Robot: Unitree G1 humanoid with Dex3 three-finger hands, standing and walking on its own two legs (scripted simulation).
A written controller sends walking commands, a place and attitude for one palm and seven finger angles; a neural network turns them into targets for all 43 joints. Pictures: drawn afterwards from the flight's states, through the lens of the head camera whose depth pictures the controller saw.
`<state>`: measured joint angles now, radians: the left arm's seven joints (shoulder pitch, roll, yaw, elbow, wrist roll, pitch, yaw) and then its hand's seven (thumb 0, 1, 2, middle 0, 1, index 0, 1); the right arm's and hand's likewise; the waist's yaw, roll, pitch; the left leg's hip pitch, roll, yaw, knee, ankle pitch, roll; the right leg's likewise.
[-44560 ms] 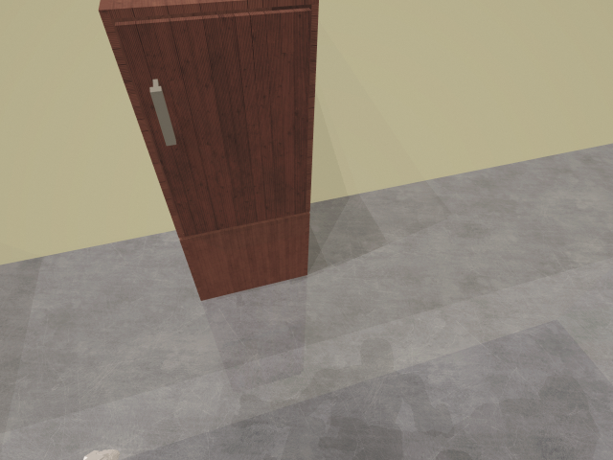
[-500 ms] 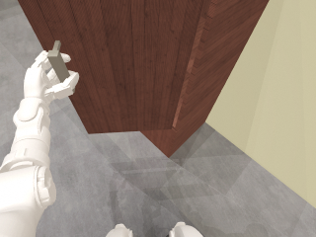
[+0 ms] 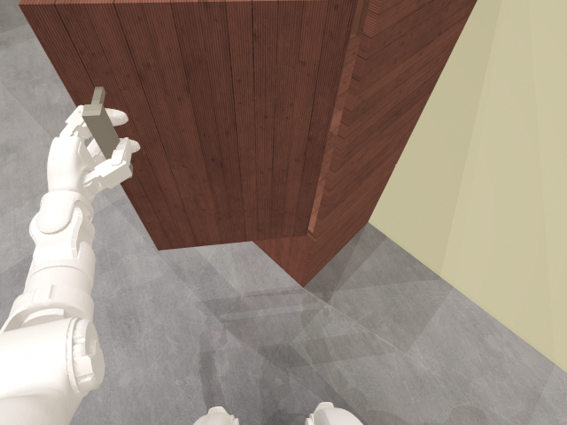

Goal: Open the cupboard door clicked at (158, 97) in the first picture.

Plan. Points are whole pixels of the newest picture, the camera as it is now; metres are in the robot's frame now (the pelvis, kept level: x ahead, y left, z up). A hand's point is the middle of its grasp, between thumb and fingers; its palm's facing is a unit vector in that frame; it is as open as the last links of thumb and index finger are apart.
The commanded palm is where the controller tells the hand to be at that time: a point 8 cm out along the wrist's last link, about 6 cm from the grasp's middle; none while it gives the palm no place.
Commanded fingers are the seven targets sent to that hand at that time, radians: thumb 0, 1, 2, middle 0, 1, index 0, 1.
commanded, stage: pull the door open along its arc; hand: left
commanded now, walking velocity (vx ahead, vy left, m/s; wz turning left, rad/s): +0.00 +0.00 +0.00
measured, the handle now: (112, 134) +0.52 +0.23 +0.09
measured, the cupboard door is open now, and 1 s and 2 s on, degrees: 52 94 96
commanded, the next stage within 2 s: open thumb and fingers to let go in 0.82 s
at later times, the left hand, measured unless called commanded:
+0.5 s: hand (163, 234) +0.34 +0.14 +0.10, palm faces +0.47 -0.88 +0.06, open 6.2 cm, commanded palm +0.28 +0.17 +0.09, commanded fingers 0.00 0.90 0.90 -0.40 -1.35 -0.40 -1.35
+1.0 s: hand (227, 293) +0.27 +0.06 +0.09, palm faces +0.41 -0.91 +0.00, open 6.1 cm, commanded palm +0.22 +0.10 +0.09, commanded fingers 0.00 0.55 0.75 -0.38 -1.31 -0.38 -1.31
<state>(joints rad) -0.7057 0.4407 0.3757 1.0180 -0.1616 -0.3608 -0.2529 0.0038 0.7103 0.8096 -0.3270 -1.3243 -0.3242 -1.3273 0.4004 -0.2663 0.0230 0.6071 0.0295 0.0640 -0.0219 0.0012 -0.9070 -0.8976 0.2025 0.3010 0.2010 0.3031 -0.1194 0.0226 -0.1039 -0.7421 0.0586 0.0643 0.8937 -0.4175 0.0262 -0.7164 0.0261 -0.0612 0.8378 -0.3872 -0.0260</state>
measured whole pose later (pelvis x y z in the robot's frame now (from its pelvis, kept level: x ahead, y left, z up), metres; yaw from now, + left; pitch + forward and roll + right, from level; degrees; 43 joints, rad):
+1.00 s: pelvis +0.01 -0.04 +0.01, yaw +5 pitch +3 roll +0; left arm 0.24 -0.06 -0.26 -0.07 0.06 -0.10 0.53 0.00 0.67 0.78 -0.33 -1.32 -0.35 -1.33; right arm 0.20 -0.19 0.02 0.55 -0.05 0.03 0.00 0.01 -0.91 -0.90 0.20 0.30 0.20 0.30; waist -0.01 0.04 -0.08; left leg -0.45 0.04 -0.01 0.79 -0.39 -0.02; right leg -0.42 0.01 -0.13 0.78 -0.43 -0.07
